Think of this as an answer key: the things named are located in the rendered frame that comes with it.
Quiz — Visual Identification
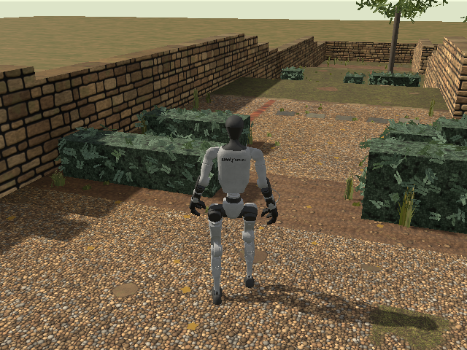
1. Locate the right robot hand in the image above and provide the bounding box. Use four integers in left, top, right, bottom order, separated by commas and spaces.
261, 207, 278, 225

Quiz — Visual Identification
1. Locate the robot right thigh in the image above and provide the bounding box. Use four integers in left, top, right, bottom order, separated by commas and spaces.
242, 203, 258, 244

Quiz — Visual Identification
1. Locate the robot left forearm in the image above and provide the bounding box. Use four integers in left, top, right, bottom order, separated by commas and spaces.
191, 175, 205, 203

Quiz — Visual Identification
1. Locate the left robot upper arm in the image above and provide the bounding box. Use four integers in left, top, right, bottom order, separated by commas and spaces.
198, 147, 219, 187

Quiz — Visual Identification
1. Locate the right robot upper arm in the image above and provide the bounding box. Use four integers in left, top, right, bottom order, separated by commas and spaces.
250, 147, 268, 189

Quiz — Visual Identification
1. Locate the left robot hand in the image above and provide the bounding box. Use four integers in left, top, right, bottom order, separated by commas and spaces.
189, 201, 206, 216

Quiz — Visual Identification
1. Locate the robot right forearm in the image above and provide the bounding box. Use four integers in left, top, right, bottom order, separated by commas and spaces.
261, 177, 276, 210

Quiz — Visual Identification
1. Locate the humanoid robot torso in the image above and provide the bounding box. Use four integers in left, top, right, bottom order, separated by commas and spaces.
217, 144, 252, 219

